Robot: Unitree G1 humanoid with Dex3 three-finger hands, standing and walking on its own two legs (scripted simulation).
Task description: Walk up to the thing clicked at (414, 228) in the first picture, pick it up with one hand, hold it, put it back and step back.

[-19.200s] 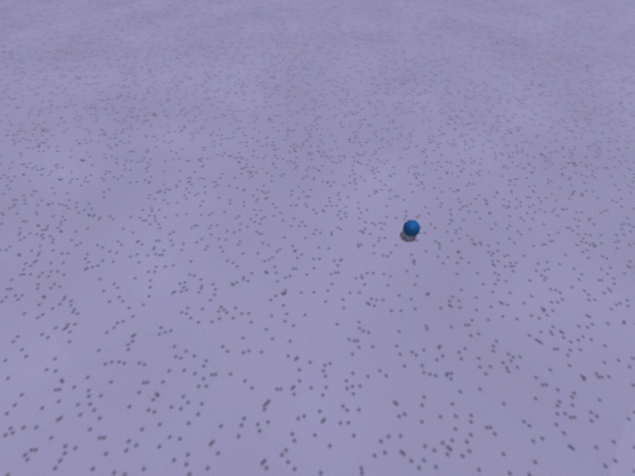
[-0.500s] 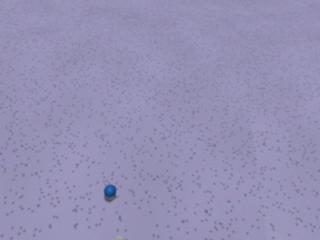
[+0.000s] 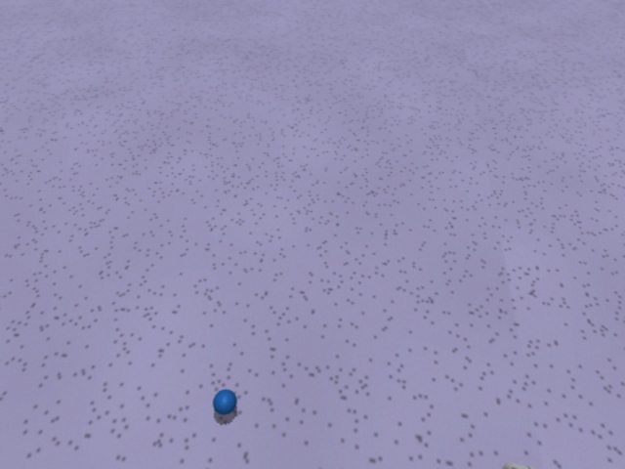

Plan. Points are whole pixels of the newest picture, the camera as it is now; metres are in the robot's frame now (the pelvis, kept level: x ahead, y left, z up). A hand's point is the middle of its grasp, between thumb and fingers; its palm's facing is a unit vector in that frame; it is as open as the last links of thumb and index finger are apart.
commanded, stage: walk up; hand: left
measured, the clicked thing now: (225, 401) +0.44 +0.26 -0.74
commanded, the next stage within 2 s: none
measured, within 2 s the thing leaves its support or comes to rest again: neither
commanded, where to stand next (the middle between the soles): +0.06 +0.02 m, yaw +1 degrees
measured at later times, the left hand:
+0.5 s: hand out of the picture +0.08 +0.26 -0.15, palm faces -0.03 -0.94 -0.33, open 7.4 cm
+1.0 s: hand out of the picture +0.07 +0.28 -0.15, palm faces +0.00 -0.93 -0.38, open 7.4 cm
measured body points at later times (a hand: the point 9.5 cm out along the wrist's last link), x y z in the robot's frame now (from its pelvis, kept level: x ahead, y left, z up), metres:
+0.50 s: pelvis +0.00 +0.01 +0.01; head +0.01 +0.01 +0.46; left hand +0.09 +0.31 -0.12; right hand +0.07 -0.30 -0.12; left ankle +0.02 +0.14 -0.74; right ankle -0.02 -0.13 -0.74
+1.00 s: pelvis -0.03 +0.01 +0.00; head +0.03 +0.01 +0.45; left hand +0.07 +0.32 -0.13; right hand +0.08 -0.30 -0.13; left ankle +0.02 +0.13 -0.74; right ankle -0.02 -0.13 -0.74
